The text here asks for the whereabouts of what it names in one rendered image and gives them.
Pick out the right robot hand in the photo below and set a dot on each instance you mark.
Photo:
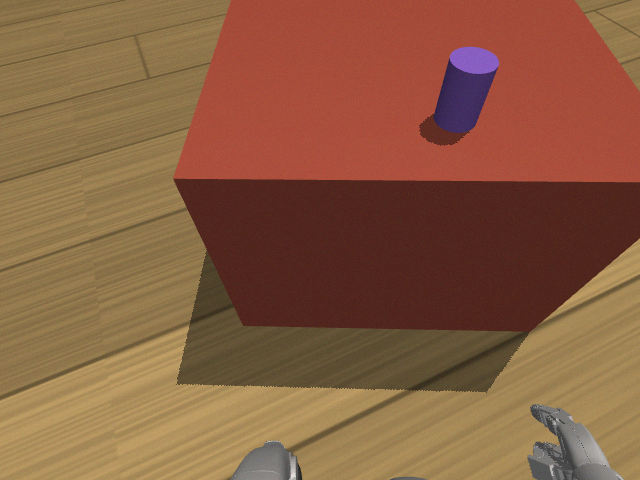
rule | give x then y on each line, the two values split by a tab
577	446

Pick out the can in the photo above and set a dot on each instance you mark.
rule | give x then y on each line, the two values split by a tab
468	78

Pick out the right robot arm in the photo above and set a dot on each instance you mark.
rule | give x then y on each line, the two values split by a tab
593	471

